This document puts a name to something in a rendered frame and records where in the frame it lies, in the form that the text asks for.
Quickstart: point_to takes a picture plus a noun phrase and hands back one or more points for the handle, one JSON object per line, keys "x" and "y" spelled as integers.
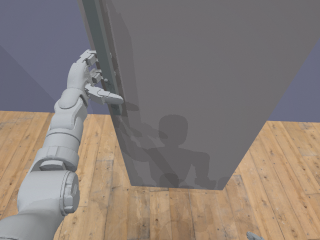
{"x": 99, "y": 37}

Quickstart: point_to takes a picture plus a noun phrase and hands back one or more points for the robot left hand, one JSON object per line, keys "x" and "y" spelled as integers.
{"x": 80, "y": 78}

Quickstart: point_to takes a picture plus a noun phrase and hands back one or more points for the fridge door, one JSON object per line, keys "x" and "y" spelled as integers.
{"x": 199, "y": 79}

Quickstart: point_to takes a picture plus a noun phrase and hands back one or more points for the left robot forearm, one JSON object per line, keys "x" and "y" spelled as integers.
{"x": 63, "y": 138}

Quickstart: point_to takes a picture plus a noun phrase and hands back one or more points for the left robot upper arm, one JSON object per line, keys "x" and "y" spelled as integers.
{"x": 45, "y": 199}

